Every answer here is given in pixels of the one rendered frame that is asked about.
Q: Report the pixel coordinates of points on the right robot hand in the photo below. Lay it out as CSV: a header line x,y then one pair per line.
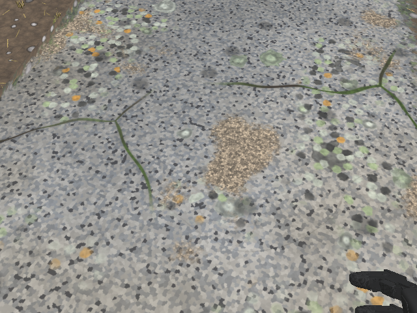
x,y
389,283

